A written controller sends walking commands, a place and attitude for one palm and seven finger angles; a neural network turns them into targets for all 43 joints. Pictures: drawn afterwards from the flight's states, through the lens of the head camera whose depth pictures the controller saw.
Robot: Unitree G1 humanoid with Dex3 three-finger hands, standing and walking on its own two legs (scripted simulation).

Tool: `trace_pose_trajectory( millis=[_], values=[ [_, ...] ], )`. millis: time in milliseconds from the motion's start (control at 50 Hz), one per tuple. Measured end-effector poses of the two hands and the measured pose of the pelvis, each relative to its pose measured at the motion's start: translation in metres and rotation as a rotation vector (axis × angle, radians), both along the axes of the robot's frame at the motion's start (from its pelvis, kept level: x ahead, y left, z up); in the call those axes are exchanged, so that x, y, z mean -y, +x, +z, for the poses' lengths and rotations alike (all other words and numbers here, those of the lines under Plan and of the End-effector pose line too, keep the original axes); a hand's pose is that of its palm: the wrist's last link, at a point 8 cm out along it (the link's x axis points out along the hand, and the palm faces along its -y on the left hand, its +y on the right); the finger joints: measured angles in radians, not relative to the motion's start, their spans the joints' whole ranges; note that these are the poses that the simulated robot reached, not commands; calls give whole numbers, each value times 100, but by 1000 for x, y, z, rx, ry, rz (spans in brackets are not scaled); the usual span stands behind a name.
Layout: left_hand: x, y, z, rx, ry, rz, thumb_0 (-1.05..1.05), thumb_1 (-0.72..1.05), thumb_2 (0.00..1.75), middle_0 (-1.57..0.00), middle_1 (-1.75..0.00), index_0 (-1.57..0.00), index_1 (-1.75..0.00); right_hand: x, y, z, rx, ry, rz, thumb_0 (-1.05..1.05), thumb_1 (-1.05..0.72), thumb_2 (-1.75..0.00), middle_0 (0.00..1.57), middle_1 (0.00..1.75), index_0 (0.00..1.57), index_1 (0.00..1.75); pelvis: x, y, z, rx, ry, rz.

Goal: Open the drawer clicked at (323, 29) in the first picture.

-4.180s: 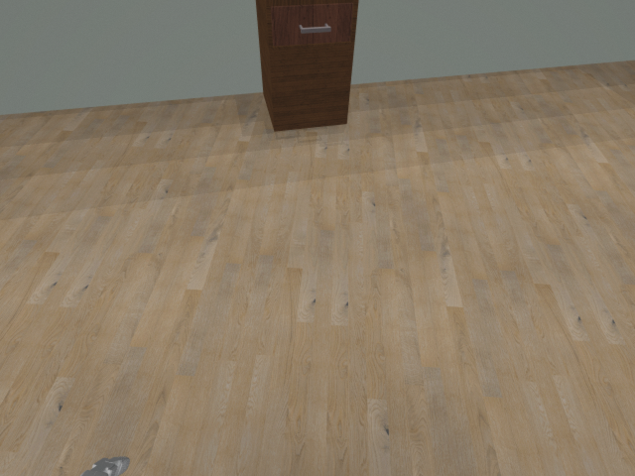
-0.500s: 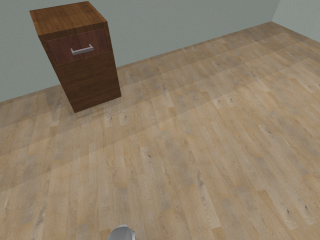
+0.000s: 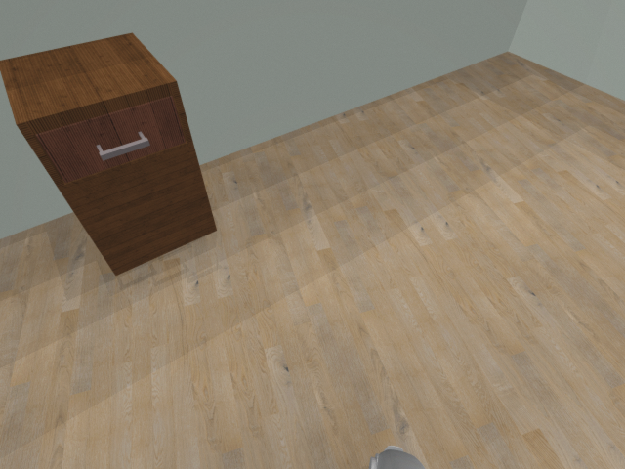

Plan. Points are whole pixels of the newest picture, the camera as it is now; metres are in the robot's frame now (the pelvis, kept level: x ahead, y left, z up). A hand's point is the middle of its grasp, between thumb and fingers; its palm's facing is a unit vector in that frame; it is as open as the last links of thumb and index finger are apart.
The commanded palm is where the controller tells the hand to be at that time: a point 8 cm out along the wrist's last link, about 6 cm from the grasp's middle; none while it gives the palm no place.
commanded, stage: walk to a spot facing it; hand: left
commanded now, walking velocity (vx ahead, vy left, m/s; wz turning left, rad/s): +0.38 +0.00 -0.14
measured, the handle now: (123, 145) +1.00 +0.63 -0.22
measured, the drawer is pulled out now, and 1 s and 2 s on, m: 0.00 0.00 0.00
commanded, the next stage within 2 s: turn to face it in 0.98 s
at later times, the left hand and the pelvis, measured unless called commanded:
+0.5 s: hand (238, 446) +0.19 +0.12 -0.17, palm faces +0.08 -0.98 -0.17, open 7.3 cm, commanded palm none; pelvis +0.21 -0.05 +0.00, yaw +1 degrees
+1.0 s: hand (230, 286) +0.47 +0.19 -0.17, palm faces -0.01 -0.98 -0.19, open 7.4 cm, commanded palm none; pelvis +0.41 +0.00 +0.00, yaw -4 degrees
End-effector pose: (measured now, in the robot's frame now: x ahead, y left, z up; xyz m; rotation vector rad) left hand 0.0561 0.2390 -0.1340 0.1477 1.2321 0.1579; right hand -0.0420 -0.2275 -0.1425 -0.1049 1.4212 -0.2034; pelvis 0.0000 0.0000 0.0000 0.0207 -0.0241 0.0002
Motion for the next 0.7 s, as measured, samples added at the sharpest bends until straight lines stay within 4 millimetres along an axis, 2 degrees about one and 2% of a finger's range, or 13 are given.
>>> trace_pose_trajectory(
  millis=[60,120,160,200,260,360,460,540,640,700],
  values=[
    [10,52,3,29,21,-55,1,93,90,-20,-29,-19,-30,0,-6,-7,-73,34,-51,0,-93,-90,20,29,20,29,10,28,-4,-2,8,-18],
    [27,103,2,64,38,-104,1,92,90,-20,-29,-19,-30,4,-4,-17,-140,69,-91,0,-92,-90,20,29,20,29,25,59,-13,-3,12,-33],
    [40,130,-4,105,46,-116,0,92,90,-20,-29,-19,-30,9,5,-27,-179,93,-101,0,-92,-90,20,29,20,29,37,79,-22,-1,8,-34],
    [51,144,-4,127,38,-102,0,92,90,-20,-29,-19,-30,17,25,-29,-187,102,-91,0,-92,-90,20,29,20,29,45,93,-23,10,1,-28],
    [65,147,-3,101,15,-69,0,91,90,-20,-29,-19,-30,32,76,-25,-120,86,-70,1,-92,-90,20,29,20,29,52,116,-15,16,-4,-26],
    [61,142,3,28,33,-10,-2,96,90,-21,-30,-20,-30,52,181,-11,61,44,-18,1,-92,-90,20,29,20,29,57,153,-2,8,-18,-13],
    [64,130,-4,-81,-8,37,-1,94,90,-20,-29,-20,-30,57,276,3,186,11,44,0,-92,-90,20,29,20,29,51,191,1,-1,-31,3],
    [65,122,-13,-170,-55,94,0,92,90,-20,-29,-20,-30,48,346,10,237,-5,121,0,-92,-90,20,29,20,29,40,225,-2,-3,-45,20],
    [56,122,-29,-288,-107,165,0,91,90,-21,-29,-20,-30,18,429,10,290,-28,208,0,-92,-90,20,29,20,29,15,275,-14,-2,-54,36],
    [42,138,-36,-347,-120,160,0,91,90,-21,-29,-20,-30,1,458,6,332,-40,208,0,-92,-90,20,29,20,29,-1,299,-21,8,-44,28]
  ],
)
